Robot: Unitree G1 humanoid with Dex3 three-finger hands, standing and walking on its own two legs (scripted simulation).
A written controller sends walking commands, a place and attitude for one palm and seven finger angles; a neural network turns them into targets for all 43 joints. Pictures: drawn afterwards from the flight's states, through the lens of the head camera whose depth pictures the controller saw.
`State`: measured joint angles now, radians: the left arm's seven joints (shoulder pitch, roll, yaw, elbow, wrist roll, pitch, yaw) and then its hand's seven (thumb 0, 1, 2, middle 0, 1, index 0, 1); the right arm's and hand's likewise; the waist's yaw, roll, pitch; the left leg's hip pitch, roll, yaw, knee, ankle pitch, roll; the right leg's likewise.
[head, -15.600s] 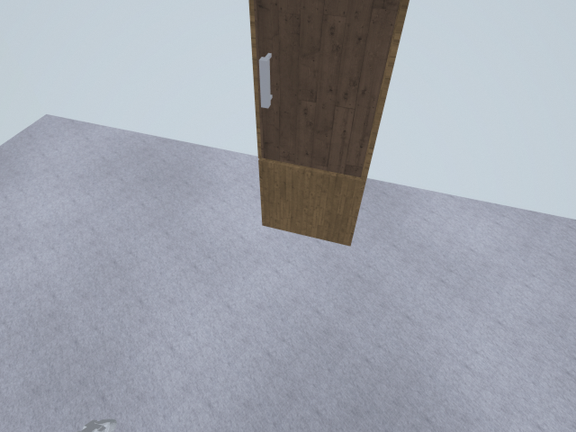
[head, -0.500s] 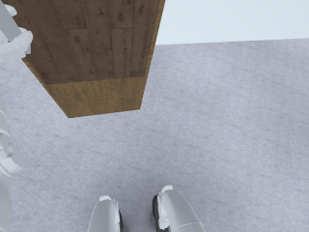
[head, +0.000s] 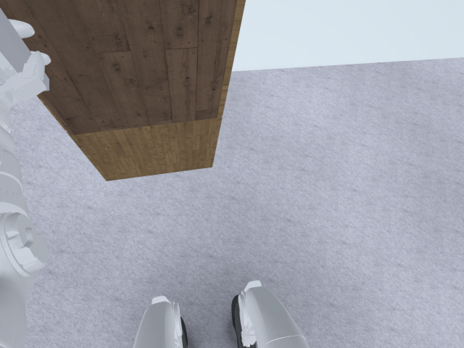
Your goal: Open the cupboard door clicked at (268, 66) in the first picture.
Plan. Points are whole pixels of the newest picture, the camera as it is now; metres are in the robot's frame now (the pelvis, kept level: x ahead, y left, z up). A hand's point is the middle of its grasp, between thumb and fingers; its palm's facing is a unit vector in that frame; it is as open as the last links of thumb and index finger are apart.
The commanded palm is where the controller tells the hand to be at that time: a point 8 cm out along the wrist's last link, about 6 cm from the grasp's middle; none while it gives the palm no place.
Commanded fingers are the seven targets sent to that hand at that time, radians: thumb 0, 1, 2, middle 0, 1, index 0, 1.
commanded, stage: pull the door open along its arc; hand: left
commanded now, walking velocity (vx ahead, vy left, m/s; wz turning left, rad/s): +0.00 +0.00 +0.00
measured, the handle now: (16, 40) +0.59 +0.27 +0.07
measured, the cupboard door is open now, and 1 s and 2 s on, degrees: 1 50 50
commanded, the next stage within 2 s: open thumb and fingers to let go in 0.82 s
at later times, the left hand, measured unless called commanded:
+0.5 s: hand (84, 148) +0.41 +0.17 +0.06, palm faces +0.43 -0.90 +0.08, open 6.4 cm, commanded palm +0.35 +0.19 +0.06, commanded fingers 0.00 0.90 0.90 -0.40 -1.35 -0.40 -1.35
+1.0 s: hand (173, 203) +0.33 +0.06 +0.06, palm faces +0.46 -0.89 -0.04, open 6.6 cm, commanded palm +0.28 +0.11 +0.06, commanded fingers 0.00 0.55 0.75 -0.38 -1.31 -0.38 -1.31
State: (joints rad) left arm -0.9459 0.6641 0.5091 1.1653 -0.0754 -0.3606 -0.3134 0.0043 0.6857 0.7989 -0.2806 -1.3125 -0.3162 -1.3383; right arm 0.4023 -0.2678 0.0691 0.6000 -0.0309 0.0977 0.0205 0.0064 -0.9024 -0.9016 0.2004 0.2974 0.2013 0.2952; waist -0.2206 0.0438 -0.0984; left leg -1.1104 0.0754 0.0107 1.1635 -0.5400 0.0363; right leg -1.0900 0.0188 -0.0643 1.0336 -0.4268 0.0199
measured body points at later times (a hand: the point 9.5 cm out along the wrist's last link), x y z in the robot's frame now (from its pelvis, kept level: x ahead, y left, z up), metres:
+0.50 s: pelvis +0.02 +0.00 +0.02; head +0.13 +0.01 +0.46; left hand +0.38 +0.21 +0.06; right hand +0.15 -0.24 -0.09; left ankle -0.01 +0.09 -0.65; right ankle +0.03 -0.14 -0.65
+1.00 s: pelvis +0.01 -0.05 +0.02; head +0.07 -0.05 +0.47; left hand +0.30 +0.10 +0.07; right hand +0.18 -0.25 -0.09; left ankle -0.01 +0.09 -0.65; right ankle +0.03 -0.14 -0.65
